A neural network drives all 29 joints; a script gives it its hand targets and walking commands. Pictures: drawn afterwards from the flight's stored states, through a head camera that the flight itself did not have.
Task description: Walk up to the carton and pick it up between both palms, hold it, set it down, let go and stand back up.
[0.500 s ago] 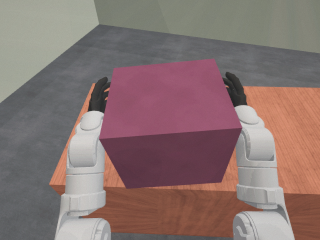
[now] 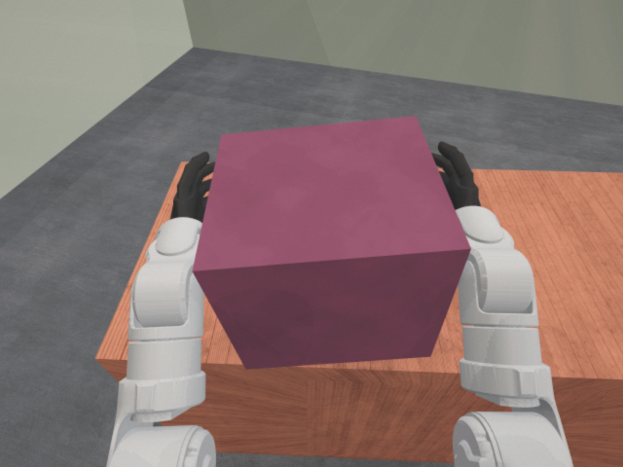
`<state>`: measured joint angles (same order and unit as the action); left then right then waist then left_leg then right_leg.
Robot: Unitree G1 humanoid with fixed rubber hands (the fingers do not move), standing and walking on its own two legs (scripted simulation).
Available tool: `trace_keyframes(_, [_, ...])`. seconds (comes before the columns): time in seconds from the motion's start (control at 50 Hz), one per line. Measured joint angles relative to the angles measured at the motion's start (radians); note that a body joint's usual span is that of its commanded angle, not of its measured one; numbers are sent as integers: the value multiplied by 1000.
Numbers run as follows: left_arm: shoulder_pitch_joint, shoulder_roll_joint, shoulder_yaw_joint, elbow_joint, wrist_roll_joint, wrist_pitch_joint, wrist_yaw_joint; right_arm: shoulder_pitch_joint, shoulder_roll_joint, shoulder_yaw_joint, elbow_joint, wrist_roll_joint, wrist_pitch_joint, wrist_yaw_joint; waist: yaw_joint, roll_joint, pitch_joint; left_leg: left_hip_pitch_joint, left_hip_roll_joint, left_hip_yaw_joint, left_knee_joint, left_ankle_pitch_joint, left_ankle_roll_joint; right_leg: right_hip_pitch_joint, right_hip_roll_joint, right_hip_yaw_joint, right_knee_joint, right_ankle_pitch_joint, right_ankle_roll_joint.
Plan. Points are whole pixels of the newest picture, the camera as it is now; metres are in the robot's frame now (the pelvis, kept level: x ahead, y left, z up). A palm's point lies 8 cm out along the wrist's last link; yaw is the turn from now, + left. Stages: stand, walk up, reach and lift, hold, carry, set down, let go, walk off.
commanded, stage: hold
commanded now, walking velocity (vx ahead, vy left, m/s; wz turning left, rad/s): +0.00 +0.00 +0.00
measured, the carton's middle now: (327, 247) +0.32 -0.01 +0.14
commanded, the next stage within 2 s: set down in 0.58 s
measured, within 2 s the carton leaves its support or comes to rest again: neither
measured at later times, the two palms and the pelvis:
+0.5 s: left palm (191, 221) +0.35 +0.15 +0.16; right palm (461, 210) +0.35 -0.16 +0.17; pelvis +0.00 +0.00 +0.00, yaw +0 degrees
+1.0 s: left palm (173, 241) +0.34 +0.17 +0.14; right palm (431, 205) +0.37 -0.14 +0.16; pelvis +0.00 -0.01 +0.00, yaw +1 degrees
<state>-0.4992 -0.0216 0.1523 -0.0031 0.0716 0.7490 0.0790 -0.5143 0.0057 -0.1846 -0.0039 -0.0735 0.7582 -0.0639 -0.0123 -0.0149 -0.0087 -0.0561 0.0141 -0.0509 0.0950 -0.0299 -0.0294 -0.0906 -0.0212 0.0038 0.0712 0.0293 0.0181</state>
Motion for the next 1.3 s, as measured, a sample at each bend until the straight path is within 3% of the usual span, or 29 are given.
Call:
trace_keyframes(0.6, [-9, 2, 0, 18, -1, -11, -3, -3, -1, -3, 5, -5, -5, 1, 0, 3, -8, -8, 0, -1, 5, 5, -1, -8, 0, -1, 8, 1, -1])
trace_keyframes(0.72, [24, -20, 14, 18, 29, -2, -4, -9, -16, 11, 60, 2, -10, 27, 23, 9, -9, 4, 4, 10, -4, 5, -2, 1, 5, 9, -3, 6, -3])
trace_keyframes(0.9, [86, -27, 24, -43, 38, -21, 3, -9, -7, 34, 85, 4, -54, 42, 38, 1, -13, -21, 10, -1, -7, 10, -9, -22, 10, -3, -2, 5, -10])
trace_keyframes(1.3, [87, -37, 31, 34, 59, -113, -21, 29, 7, 13, 134, -23, -156, 60, 34, 2, -8, -8, 6, 5, -40, 8, -2, -1, 5, -1, -49, 10, -3])
